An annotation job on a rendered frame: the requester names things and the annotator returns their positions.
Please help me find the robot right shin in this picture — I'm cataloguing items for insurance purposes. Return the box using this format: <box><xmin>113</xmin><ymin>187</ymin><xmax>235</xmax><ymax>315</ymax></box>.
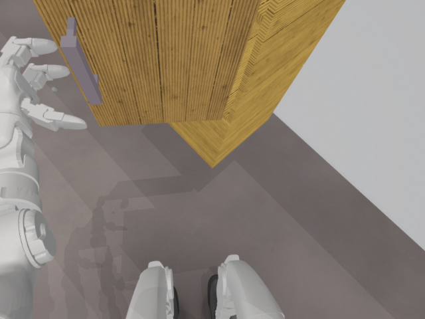
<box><xmin>215</xmin><ymin>255</ymin><xmax>239</xmax><ymax>319</ymax></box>

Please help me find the cupboard door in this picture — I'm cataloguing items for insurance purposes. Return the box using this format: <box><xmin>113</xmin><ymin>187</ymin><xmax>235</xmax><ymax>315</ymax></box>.
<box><xmin>32</xmin><ymin>0</ymin><xmax>261</xmax><ymax>126</ymax></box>

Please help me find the handle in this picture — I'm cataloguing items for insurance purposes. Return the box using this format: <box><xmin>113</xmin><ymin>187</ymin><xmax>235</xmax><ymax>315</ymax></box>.
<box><xmin>60</xmin><ymin>17</ymin><xmax>102</xmax><ymax>105</ymax></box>

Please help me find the left robot hand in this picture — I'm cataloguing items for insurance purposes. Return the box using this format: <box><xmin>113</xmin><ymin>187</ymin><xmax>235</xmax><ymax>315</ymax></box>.
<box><xmin>0</xmin><ymin>36</ymin><xmax>87</xmax><ymax>131</ymax></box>

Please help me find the left robot upper arm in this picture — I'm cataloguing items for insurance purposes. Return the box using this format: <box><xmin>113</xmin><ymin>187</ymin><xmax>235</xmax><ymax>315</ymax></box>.
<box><xmin>0</xmin><ymin>209</ymin><xmax>56</xmax><ymax>319</ymax></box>

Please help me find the robot left thigh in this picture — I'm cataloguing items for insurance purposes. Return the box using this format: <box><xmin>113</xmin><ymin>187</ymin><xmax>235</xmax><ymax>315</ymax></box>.
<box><xmin>126</xmin><ymin>266</ymin><xmax>174</xmax><ymax>319</ymax></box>

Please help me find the robot left forearm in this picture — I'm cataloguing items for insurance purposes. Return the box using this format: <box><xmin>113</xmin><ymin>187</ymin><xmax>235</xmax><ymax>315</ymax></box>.
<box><xmin>0</xmin><ymin>112</ymin><xmax>43</xmax><ymax>215</ymax></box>

